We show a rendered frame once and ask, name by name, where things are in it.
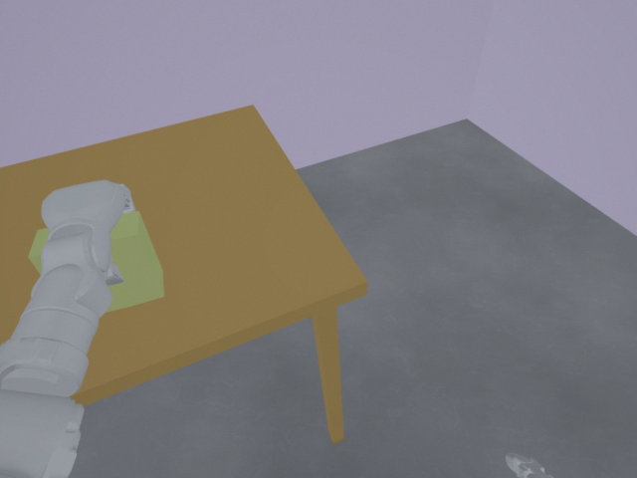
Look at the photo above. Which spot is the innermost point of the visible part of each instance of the robot left forearm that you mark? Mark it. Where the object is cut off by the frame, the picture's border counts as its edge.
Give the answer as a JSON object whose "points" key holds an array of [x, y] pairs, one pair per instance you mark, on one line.
{"points": [[47, 352]]}

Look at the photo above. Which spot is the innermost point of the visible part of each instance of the robot right hand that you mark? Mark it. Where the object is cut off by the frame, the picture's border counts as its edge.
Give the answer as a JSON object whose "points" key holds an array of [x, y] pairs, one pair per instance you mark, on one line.
{"points": [[524, 467]]}

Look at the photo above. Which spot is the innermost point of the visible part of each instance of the table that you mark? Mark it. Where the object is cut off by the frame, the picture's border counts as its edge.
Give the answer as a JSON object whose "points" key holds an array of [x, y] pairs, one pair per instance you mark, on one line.
{"points": [[244, 248]]}

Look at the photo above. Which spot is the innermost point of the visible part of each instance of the robot left upper arm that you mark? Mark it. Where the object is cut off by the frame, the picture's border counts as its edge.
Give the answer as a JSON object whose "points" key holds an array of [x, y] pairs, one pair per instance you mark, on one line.
{"points": [[39, 434]]}

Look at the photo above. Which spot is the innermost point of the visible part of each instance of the sponge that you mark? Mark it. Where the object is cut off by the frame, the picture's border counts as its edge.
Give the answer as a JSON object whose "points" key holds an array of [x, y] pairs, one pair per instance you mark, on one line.
{"points": [[133, 253]]}

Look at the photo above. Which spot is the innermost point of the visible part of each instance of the robot left hand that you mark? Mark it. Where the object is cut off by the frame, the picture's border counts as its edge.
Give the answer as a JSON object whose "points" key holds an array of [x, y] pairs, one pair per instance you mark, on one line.
{"points": [[101, 201]]}

